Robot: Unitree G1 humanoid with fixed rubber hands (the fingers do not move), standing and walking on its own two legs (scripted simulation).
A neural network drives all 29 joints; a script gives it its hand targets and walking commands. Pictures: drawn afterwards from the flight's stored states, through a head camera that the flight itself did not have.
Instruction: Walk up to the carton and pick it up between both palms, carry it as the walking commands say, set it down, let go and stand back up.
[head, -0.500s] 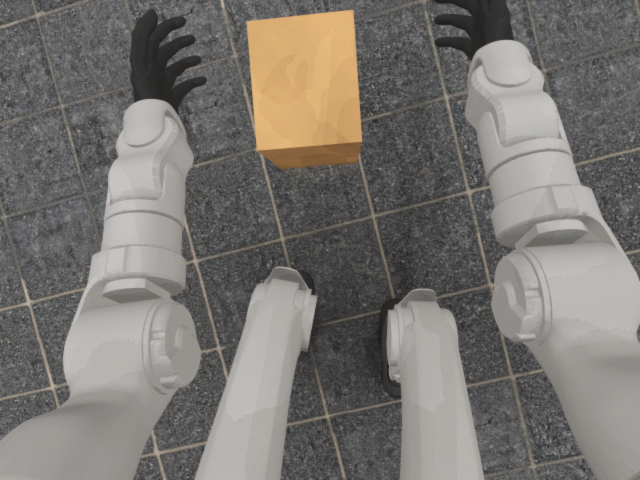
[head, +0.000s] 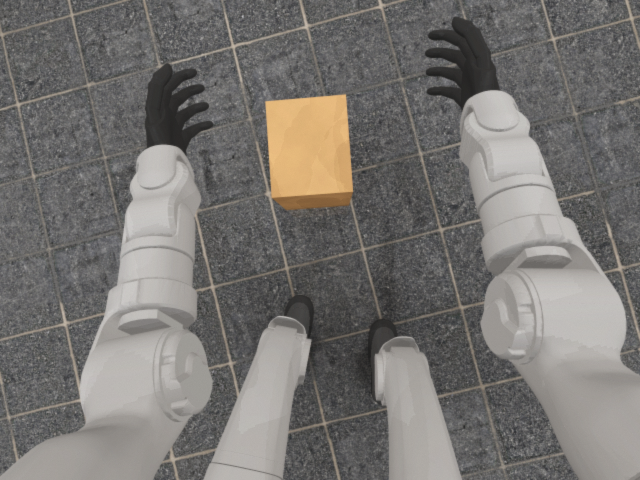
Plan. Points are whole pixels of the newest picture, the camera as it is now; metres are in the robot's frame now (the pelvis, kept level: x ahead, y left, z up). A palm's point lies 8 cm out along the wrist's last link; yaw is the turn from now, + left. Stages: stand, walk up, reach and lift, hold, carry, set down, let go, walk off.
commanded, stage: set down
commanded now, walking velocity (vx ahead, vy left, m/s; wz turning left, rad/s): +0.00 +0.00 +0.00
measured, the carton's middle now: (312, 159) +0.55 +0.11 -0.54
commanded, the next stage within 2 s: let go in 0.04 s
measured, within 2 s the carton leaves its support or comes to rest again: neither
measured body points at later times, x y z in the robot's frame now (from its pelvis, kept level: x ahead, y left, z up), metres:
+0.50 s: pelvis +0.04 +0.01 +0.07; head +0.26 +0.02 +0.47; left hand +0.36 +0.26 -0.03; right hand +0.42 -0.14 -0.04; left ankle +0.08 +0.11 -0.62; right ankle +0.05 -0.12 -0.62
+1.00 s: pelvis +0.09 -0.01 +0.12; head +0.13 -0.01 +0.57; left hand +0.25 +0.22 +0.04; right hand +0.28 -0.24 +0.04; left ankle +0.08 +0.11 -0.62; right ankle +0.05 -0.12 -0.62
